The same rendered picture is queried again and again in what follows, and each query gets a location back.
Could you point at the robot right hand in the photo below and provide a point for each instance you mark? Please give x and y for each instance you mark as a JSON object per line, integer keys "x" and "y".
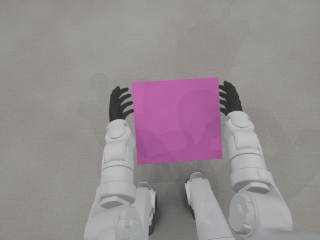
{"x": 232, "y": 102}

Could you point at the carton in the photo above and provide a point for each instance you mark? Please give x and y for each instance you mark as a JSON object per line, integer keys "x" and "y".
{"x": 177, "y": 120}

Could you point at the robot right forearm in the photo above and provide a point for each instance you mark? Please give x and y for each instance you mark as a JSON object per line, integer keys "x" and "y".
{"x": 249, "y": 172}

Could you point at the robot left hand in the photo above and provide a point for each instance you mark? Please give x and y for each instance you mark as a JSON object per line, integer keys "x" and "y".
{"x": 115, "y": 107}

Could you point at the robot left upper arm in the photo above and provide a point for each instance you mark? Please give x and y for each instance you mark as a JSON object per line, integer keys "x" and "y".
{"x": 118, "y": 223}

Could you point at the robot left thigh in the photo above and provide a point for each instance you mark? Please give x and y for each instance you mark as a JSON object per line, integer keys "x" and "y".
{"x": 145, "y": 205}

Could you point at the left robot shin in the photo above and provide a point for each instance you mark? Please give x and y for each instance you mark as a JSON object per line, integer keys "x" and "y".
{"x": 144, "y": 184}

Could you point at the robot right upper arm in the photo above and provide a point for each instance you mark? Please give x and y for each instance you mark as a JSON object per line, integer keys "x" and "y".
{"x": 257, "y": 216}

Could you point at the robot left forearm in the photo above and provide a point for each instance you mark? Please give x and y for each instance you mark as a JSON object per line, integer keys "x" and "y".
{"x": 117, "y": 181}

